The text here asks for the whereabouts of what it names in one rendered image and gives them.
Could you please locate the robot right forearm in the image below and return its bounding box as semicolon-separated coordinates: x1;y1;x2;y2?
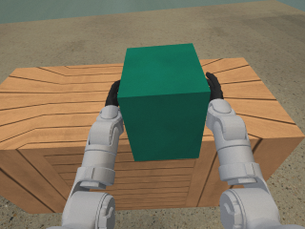
205;98;280;221

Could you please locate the pedestal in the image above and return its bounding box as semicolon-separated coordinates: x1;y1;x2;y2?
0;57;305;214

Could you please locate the left robot upper arm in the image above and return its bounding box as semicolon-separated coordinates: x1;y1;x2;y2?
46;191;115;229

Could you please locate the robot left hand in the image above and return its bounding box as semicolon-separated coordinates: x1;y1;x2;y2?
105;79;121;107

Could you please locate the robot right hand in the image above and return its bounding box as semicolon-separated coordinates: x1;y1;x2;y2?
206;72;224;103

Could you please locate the carton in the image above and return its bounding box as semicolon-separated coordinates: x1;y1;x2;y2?
117;43;211;161

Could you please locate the right robot upper arm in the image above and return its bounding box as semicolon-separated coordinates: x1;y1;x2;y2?
219;188;305;229

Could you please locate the robot left forearm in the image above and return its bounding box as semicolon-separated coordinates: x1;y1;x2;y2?
61;105;124;226

